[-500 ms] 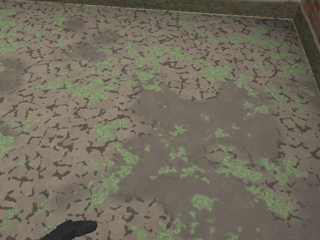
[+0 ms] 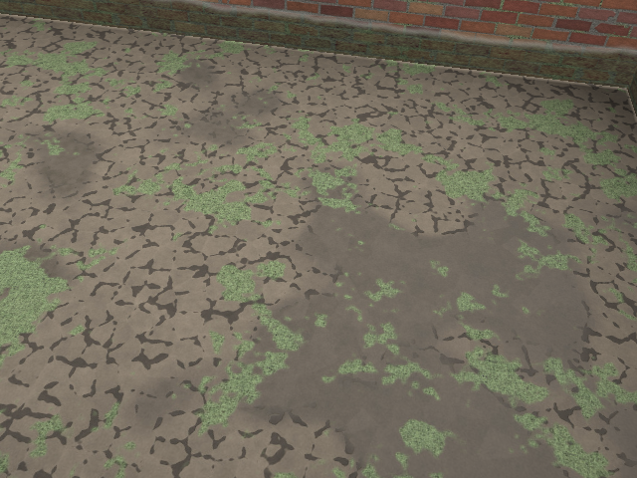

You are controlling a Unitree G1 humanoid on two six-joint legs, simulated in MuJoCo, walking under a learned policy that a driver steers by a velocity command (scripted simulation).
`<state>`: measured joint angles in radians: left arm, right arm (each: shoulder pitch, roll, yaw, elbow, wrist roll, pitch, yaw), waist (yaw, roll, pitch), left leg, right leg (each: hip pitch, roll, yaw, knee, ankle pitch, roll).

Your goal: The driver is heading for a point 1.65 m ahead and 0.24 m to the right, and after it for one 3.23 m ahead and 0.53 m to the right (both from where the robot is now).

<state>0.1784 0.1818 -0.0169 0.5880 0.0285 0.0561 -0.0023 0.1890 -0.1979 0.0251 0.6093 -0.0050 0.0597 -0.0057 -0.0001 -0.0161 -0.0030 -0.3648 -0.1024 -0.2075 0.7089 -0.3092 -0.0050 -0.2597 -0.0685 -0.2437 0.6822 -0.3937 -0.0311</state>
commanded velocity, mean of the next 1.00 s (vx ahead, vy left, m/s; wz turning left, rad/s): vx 0.50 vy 0.00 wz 0.02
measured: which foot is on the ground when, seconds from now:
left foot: down 0.00-1.00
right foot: down 0.00-1.00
